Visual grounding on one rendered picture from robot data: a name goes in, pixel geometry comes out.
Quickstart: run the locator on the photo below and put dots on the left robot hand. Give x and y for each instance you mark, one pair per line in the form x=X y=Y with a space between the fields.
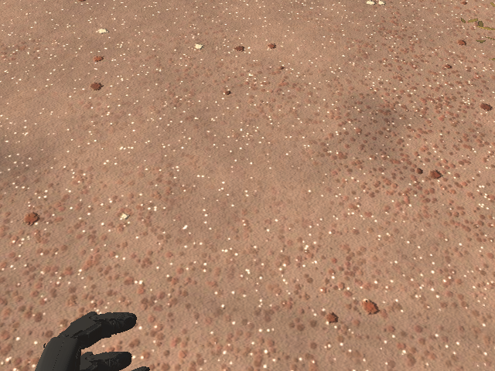
x=63 y=353

